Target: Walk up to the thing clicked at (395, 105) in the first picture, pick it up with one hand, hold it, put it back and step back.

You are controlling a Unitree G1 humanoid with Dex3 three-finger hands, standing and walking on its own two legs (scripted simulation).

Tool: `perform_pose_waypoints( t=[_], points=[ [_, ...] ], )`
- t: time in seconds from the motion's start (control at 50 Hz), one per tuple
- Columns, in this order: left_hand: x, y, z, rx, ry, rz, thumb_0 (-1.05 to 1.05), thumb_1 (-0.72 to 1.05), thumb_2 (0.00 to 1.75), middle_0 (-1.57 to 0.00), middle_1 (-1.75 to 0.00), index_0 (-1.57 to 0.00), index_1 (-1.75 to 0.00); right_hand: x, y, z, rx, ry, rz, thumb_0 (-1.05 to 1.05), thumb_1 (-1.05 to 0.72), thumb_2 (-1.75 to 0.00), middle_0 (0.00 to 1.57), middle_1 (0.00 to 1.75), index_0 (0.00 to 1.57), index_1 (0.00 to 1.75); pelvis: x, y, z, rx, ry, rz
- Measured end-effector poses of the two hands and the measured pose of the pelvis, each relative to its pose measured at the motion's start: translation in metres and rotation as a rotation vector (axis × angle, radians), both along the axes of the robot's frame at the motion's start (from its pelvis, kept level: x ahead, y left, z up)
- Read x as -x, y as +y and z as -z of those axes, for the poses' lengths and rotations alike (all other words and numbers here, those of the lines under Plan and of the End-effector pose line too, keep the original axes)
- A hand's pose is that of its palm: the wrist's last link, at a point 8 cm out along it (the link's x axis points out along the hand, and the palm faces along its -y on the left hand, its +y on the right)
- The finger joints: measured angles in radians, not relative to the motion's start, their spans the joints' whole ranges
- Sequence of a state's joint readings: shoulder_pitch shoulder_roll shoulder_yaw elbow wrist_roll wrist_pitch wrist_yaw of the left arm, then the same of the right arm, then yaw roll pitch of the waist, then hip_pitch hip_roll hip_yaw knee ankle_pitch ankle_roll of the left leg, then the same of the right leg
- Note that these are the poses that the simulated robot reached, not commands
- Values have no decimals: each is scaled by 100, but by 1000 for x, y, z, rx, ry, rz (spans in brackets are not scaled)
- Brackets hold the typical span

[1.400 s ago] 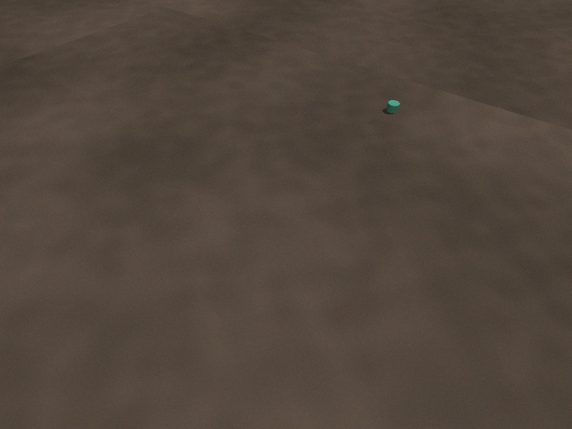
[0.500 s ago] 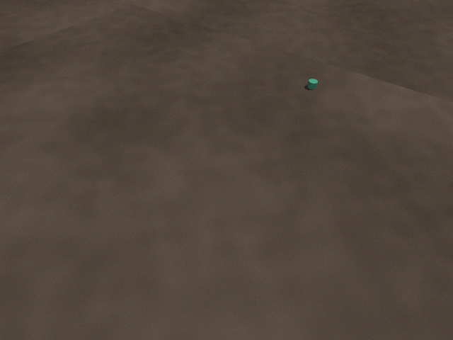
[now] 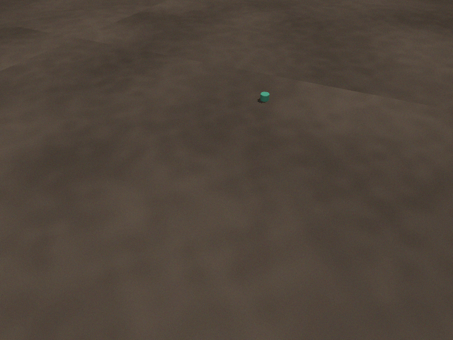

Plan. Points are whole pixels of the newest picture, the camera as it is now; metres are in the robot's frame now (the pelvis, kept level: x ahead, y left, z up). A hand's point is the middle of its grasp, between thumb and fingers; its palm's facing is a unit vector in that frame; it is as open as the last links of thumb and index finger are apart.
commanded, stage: walk up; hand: left
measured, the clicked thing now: (264, 96) +2.18 -0.26 -0.74
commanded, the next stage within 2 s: none
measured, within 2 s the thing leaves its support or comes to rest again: neither
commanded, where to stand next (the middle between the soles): +1.78 -0.41 m, yaw -14 degrees
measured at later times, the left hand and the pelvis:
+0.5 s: hand (142, 270) +0.33 +0.23 -0.16, palm faces -0.14 -0.93 -0.34, open 7.4 cm; pelvis +0.27 -0.05 -0.02, yaw -9 degrees
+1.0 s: hand (216, 140) +0.78 +0.07 -0.12, palm faces -0.27 -0.88 -0.38, open 7.4 cm; pelvis +0.56 -0.15 -0.01, yaw -15 degrees
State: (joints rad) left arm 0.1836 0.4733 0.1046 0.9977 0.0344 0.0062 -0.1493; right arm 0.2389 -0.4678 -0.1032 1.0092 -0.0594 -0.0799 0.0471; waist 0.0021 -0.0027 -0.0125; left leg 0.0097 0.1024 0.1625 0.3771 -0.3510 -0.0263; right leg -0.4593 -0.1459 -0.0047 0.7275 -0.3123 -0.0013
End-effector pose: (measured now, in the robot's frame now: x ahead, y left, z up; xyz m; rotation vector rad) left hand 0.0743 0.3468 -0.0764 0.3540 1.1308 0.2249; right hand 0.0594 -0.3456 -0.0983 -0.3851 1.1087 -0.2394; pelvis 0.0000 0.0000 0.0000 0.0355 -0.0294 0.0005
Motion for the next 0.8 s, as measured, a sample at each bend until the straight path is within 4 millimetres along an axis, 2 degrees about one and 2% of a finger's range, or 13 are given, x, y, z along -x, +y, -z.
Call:
perform_pose_waypoints(
  t=[0.08, 0.12, 0.2, 0.26, 0.34, 0.4, 0.44, 0.5, 0.54, 0.68, 0.8],
  points=[
    [-55, -23, 3, -59, -53, 32, 1, 91, 90, -20, -30, -20, -30, -26, -45, 21, 15, 7, 40, 1, -90, -90, 21, 30, 21, 30, -38, -32, 20, 16, -7, 32],
    [-73, -39, 6, -64, -97, 29, 1, 91, 90, -20, -30, -20, -30, -44, -56, 26, 13, 25, 44, 1, -90, -90, 20, 30, 20, 30, -53, -44, 24, 27, -6, 42],
    [-87, -72, 3, -16, -55, 20, 1, 91, 90, -20, -30, -20, -30, -95, -53, 14, -42, -14, 24, 1, -91, -90, 20, 30, 20, 29, -85, -53, 6, 37, -10, 69],
    [-99, -87, 5, 12, 2, 29, 1, 90, 90, -21, -30, -20, -30, -132, -47, 2, -79, -56, 1, 1, -91, -90, 20, 30, 20, 29, -114, -59, -4, 42, -6, 93],
    [-129, -95, 13, 39, 53, 46, 1, 90, 90, -21, -30, -20, -30, -174, -43, -8, -89, -60, -5, 1, -90, -90, 20, 30, 20, 30, -157, -63, -7, 52, 7, 118],
    [-166, -92, 23, 48, 73, 67, 1, 90, 90, -21, -30, -20, -30, -207, -43, -12, -71, -48, 5, 1, -90, -90, 20, 30, 21, 30, -195, -62, -4, 67, 13, 132],
    [-197, -87, 33, 52, 79, 80, 1, 90, 90, -21, -30, -20, -30, -232, -43, -12, -52, -47, 17, 1, -90, -90, 20, 30, 21, 30, -223, -59, 1, 74, 16, 139],
    [-254, -77, 51, 45, 81, 115, 1, 90, 90, -21, -30, -20, -30, -268, -43, -9, -8, -75, 47, 1, -90, -90, 20, 30, 21, 30, -269, -51, 16, 56, 17, 159],
    [-297, -76, 57, 31, 80, 149, 1, 90, 90, -21, -30, -20, -30, -281, -42, -9, 11, -104, 83, 1, -90, -90, 20, 30, 21, 30, -291, -48, 20, 29, 8, 175],
    [-452, -109, 28, 50, -36, 308, 1, 91, 90, -21, -30, -20, -30, -289, -41, -20, -6, -39, 216, 1, -90, -90, 20, 30, 21, 30, -366, -58, -1, 7, 9, 228],
    [-569, -150, 3, 49, -104, 397, 1, 91, 90, -20, -30, -20, -30, -301, -58, -11, -38, 78, 282, 1, -90, -90, 21, 30, 21, 30, -435, -80, -5, 4, 15, 242]
  ],
)
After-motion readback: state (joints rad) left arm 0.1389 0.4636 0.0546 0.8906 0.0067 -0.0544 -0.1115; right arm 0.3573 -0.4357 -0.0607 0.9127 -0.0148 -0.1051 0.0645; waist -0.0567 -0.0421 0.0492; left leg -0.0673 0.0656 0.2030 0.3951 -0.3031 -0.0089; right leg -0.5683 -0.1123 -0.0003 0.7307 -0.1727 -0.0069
